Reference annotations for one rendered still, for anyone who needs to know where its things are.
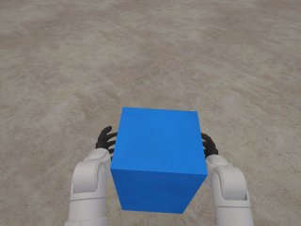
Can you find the carton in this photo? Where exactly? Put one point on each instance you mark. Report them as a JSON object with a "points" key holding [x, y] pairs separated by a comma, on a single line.
{"points": [[158, 162]]}

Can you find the robot left hand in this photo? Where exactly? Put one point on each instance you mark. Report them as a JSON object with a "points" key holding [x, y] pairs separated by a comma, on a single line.
{"points": [[103, 138]]}

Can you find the robot right forearm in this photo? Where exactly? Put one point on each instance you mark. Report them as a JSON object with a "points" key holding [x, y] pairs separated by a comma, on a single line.
{"points": [[229, 191]]}

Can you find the robot left forearm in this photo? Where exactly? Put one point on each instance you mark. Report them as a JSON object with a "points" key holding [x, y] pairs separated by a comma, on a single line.
{"points": [[88, 190]]}

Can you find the robot right hand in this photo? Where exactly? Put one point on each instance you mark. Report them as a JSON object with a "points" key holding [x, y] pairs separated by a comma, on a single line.
{"points": [[209, 145]]}

